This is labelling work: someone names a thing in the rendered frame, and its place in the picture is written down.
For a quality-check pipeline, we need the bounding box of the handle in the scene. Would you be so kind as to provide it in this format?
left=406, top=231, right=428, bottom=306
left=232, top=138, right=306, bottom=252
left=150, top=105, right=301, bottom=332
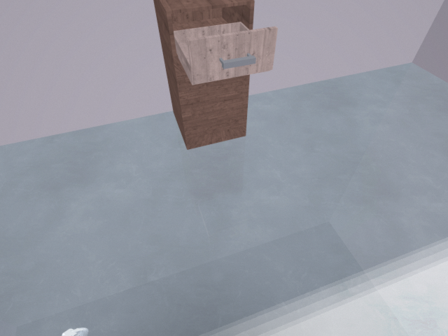
left=219, top=53, right=256, bottom=69

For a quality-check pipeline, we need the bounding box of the drawer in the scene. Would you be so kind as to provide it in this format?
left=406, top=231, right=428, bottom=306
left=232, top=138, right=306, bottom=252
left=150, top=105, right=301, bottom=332
left=174, top=22, right=278, bottom=85

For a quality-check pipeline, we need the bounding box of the cabinet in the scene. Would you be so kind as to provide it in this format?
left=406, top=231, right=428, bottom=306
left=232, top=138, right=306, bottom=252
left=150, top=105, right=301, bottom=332
left=153, top=0, right=255, bottom=150

